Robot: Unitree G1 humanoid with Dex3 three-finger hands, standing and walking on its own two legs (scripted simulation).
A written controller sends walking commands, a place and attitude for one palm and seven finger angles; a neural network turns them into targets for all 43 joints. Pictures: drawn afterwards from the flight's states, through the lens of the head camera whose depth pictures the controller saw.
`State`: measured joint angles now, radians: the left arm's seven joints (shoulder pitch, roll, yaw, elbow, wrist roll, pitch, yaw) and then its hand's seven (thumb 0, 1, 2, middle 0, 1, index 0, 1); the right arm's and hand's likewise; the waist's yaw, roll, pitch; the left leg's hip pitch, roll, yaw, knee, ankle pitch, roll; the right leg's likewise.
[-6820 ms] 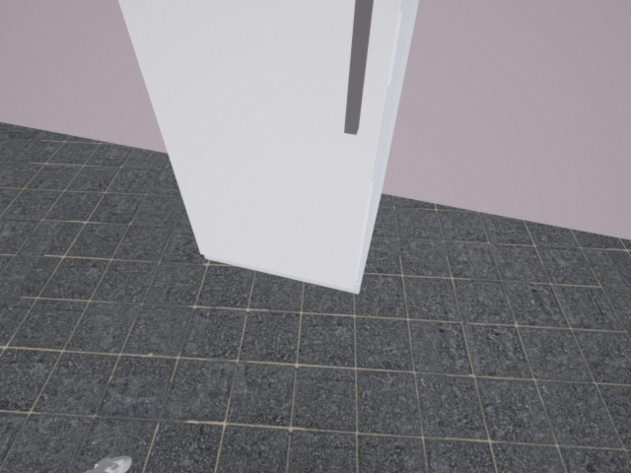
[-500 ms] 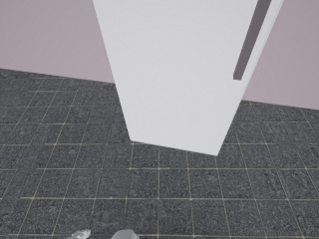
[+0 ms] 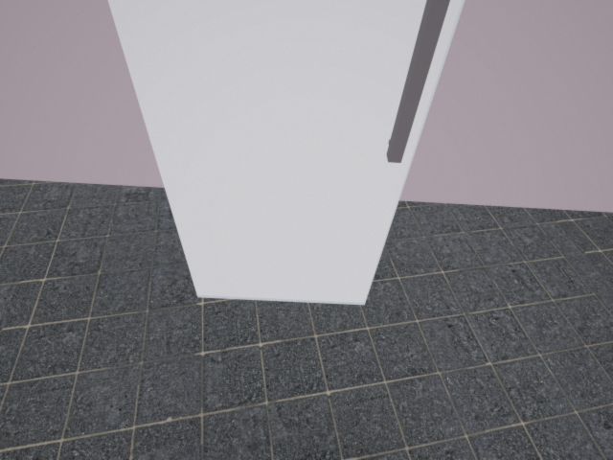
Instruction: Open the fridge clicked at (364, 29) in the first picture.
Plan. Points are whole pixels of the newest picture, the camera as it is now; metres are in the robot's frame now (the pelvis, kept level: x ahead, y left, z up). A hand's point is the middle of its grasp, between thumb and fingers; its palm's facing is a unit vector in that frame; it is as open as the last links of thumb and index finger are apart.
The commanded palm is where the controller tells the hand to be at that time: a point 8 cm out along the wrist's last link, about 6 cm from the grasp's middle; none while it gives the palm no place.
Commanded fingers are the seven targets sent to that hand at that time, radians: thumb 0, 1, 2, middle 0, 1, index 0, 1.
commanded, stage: take the last steps up to it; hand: right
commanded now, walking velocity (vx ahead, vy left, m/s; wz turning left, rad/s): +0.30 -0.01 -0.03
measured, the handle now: (412, 78) +0.73 -0.16 +0.17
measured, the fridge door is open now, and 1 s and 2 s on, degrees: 0 0 0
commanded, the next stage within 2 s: come to a stop and stand still in 0.62 s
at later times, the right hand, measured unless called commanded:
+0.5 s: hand (443, 458) +0.18 -0.21 -0.18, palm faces +0.01 +0.99 -0.17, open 7.4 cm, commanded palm none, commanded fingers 0.00 -0.90 -0.90 0.20 0.30 0.20 0.30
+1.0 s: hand (422, 401) +0.27 -0.20 -0.20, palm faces +0.06 +0.99 -0.16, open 7.3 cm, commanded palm none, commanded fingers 0.00 -0.90 -0.90 0.20 0.30 0.20 0.30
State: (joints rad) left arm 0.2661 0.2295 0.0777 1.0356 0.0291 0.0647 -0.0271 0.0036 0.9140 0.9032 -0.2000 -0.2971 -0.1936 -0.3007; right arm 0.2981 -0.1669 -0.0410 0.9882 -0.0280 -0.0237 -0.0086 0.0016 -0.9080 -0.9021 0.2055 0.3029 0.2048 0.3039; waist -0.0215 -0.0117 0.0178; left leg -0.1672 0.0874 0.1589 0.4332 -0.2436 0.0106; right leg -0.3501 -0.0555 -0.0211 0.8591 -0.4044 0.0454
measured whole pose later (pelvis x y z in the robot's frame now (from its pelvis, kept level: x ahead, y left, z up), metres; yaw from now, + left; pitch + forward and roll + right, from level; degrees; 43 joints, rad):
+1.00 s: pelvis +0.24 -0.03 -0.01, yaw +1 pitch -3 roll +1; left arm 0.17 0.15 0.03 1.03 0.01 0.00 0.02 0.00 0.93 0.90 -0.20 -0.30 -0.19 -0.30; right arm 0.24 -0.17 -0.04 1.06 -0.01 0.03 -0.03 0.00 -0.91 -0.90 0.20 0.30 0.20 0.30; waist -0.03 0.03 0.05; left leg -0.25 0.04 0.11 0.64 -0.38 -0.01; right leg -0.30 -0.05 -0.09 0.55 -0.20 -0.03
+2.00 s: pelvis +0.16 +0.01 -0.01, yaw +3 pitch -1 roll +0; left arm 0.31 0.13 0.01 1.10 0.01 0.00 0.01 0.00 0.91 0.90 -0.20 -0.30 -0.20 -0.30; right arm 0.32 -0.12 0.00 1.13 -0.02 -0.02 -0.04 0.00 -0.90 -0.90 0.20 0.30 0.20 0.30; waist 0.00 -0.03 0.02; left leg -0.25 0.02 0.08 0.47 -0.19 0.02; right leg -0.22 -0.04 -0.03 0.51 -0.26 0.01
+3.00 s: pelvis +0.18 +0.02 +0.00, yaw +3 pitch -1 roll -1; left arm 0.24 0.18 -0.01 1.12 0.01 -0.02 0.02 0.00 0.91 0.90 -0.20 -0.30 -0.20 -0.30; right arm 0.25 -0.18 0.00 1.10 -0.01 -0.02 -0.02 0.00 -0.90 -0.90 0.20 0.30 0.20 0.30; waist -0.01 -0.01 0.03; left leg -0.20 0.02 0.07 0.46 -0.24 0.02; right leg -0.13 -0.03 -0.04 0.41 -0.26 0.02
